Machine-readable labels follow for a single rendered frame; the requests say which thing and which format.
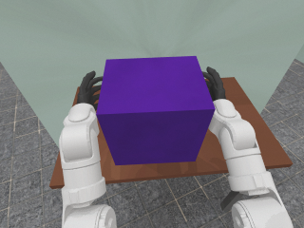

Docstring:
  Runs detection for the robot left upper arm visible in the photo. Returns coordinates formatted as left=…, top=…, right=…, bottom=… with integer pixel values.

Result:
left=64, top=204, right=117, bottom=228

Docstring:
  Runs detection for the robot right upper arm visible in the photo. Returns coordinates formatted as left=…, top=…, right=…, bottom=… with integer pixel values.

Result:
left=231, top=197, right=293, bottom=228

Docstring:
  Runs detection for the carton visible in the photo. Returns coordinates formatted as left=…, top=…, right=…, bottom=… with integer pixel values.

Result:
left=96, top=56, right=216, bottom=165

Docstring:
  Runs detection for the table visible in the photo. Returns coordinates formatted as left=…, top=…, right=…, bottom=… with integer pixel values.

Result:
left=49, top=77, right=293, bottom=211

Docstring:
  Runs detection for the left robot hand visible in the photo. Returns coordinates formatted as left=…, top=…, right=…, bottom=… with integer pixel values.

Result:
left=76, top=70, right=103, bottom=111

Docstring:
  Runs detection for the right robot hand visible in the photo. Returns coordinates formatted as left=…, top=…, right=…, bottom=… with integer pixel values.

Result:
left=202, top=66, right=227, bottom=101

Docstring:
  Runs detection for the right robot forearm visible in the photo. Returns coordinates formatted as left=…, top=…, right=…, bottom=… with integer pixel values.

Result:
left=208, top=99, right=294, bottom=228

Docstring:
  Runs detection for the left robot forearm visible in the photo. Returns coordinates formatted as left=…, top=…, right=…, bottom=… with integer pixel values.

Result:
left=59, top=103, right=106, bottom=228

